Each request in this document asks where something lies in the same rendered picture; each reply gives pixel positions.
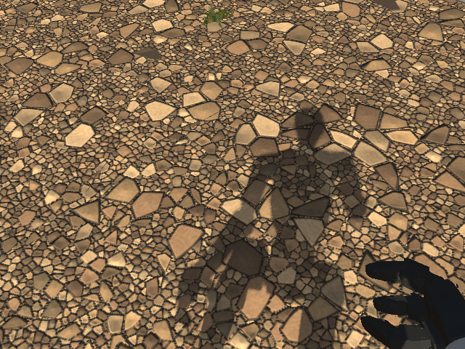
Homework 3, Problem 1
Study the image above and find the right robot hand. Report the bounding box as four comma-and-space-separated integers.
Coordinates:
360, 257, 465, 349

